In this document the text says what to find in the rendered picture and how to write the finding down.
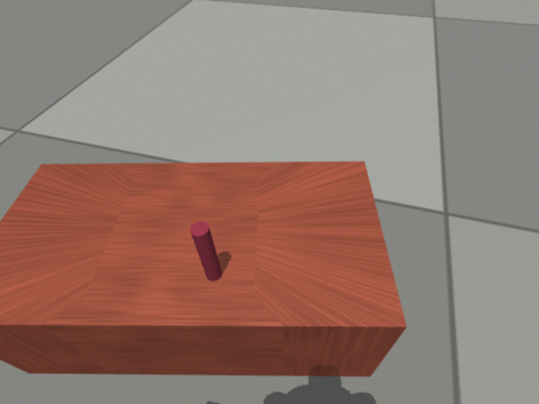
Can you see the can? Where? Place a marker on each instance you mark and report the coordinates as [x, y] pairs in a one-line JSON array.
[[201, 234]]

